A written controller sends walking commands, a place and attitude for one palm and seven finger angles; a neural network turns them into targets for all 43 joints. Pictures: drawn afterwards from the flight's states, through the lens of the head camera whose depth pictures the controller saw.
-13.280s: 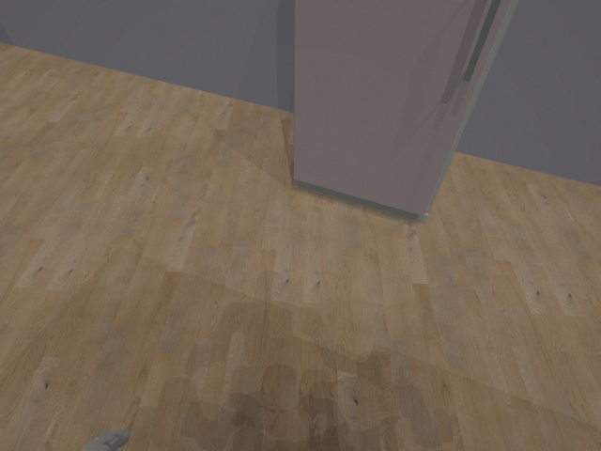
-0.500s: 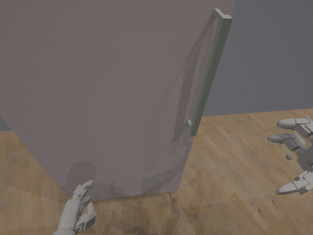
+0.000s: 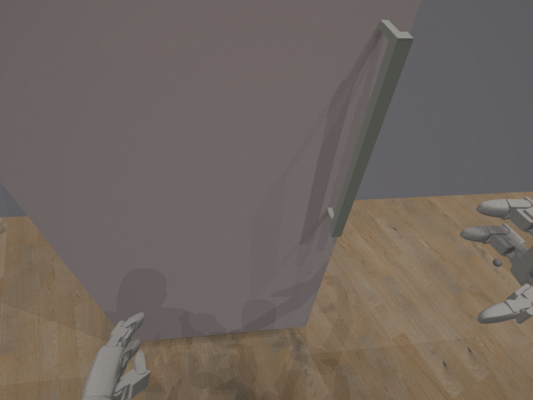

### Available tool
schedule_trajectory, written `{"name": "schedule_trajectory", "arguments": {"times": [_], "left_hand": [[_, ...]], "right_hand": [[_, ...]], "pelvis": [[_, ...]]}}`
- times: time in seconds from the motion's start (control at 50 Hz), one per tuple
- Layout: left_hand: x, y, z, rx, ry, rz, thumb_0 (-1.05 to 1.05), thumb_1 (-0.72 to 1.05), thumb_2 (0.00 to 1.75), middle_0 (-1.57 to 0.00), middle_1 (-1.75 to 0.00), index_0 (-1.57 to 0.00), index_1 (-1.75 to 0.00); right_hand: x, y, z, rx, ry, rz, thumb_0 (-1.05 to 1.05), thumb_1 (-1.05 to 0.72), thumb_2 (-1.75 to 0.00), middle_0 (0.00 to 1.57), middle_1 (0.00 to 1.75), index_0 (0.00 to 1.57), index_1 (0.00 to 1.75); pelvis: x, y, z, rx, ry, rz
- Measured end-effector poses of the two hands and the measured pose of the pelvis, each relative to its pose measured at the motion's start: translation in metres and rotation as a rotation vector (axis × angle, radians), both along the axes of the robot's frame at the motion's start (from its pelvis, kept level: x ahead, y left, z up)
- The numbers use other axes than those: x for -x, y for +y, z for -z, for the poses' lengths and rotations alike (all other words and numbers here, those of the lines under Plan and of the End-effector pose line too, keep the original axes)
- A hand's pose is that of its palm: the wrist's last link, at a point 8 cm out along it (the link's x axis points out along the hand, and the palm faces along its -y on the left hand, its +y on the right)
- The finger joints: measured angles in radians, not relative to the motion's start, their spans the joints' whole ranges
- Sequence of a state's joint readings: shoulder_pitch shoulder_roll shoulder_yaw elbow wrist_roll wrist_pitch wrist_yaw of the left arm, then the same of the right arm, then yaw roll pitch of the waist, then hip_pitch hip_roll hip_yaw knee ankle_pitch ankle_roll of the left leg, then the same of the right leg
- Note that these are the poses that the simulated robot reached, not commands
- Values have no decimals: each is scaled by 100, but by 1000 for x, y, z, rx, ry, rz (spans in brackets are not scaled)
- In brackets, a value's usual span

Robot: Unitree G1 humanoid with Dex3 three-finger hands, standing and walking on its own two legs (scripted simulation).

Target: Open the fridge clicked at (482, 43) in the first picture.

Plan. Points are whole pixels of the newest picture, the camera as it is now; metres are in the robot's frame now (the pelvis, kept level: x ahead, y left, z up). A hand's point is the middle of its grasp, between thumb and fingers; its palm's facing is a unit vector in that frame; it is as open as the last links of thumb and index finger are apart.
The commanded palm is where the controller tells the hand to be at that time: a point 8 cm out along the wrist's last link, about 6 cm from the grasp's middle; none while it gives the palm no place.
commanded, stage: raise the hand to about handle height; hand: right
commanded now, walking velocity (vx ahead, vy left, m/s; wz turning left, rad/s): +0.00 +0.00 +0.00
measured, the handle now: (355, 152) +0.46 -0.12 +0.15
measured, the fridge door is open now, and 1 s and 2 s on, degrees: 0 0 0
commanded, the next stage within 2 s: move the hooked fingers beside the handle in 0.08 s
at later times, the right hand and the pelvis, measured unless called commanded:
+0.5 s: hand (471, 240) +0.30 -0.25 +0.14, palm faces -0.08 +0.99 -0.08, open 14.0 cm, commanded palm +0.28 -0.30 +0.14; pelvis +0.00 +0.00 +0.00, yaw +0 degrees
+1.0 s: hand (436, 226) +0.33 -0.22 +0.13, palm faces -0.09 +1.00 -0.04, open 14.0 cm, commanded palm +0.31 -0.27 +0.14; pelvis +0.00 +0.00 +0.00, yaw +0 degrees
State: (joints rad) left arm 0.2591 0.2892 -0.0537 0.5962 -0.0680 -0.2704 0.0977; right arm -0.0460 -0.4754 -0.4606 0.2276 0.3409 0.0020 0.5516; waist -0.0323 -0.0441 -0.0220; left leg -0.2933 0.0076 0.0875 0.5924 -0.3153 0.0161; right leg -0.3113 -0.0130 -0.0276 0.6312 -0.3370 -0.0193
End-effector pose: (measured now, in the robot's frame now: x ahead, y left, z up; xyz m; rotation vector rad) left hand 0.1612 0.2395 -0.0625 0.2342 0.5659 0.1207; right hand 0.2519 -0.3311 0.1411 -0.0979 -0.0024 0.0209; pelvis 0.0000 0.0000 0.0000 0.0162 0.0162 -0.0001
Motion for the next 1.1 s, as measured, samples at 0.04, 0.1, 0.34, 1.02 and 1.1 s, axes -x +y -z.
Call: {"name": "schedule_trajectory", "arguments": {"times": [0.04,0.1,0.34,1.02,1.1], "left_hand": [[-3,-2,0,5,-6,4,2,90,90,-20,-30,-20,-30],[-6,-6,0,13,-13,10,2,90,90,-20,-30,-20,-30],[-8,-12,5,11,13,27,2,90,89,-20,-30,-20,-30],[11,4,13,24,77,-64,2,90,89,-20,-30,-20,-30],[16,8,14,18,97,-71,2,90,89,-20,-30,-20,-30]], "right_hand": [[0,1,0,7,13,-10,-2,50,-30,31,120,30,120],[1,1,-1,7,6,-16,-2,50,-30,31,120,30,120],[-6,-1,8,-28,32,-13,-1,50,-30,30,120,30,120],[-65,55,11,-59,48,-59,-1,50,-30,31,120,30,120],[-72,58,12,-63,36,-44,-2,50,-30,31,120,30,120]], "pelvis": [[0,0,0,0,1,1],[0,-1,0,1,3,1],[2,-2,1,-2,8,14],[-2,2,-1,12,24,-3],[-1,5,-1,13,26,-5]]}}
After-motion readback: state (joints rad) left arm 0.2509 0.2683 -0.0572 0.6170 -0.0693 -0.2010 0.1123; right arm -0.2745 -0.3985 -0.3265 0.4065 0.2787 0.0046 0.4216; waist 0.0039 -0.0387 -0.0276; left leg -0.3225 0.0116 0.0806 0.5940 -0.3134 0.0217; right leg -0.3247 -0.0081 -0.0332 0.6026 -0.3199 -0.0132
